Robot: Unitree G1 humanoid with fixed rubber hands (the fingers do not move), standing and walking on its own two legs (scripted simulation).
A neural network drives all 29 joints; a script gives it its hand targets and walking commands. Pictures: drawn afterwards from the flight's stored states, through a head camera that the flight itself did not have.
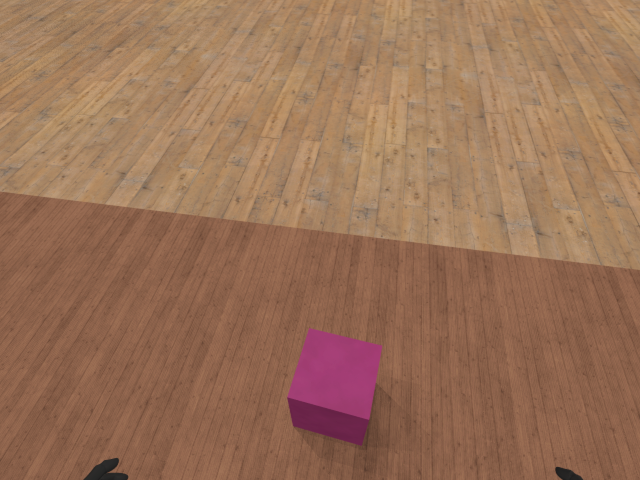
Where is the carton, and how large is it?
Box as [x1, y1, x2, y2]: [287, 328, 381, 445]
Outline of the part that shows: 309,328 287,396 293,425 361,445 369,417 381,345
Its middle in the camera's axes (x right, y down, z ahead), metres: +0.04 +0.42 +1.12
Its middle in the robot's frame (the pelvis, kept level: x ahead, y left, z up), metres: +0.47 -0.01 -0.66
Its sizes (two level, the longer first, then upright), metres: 0.210 0.200 0.250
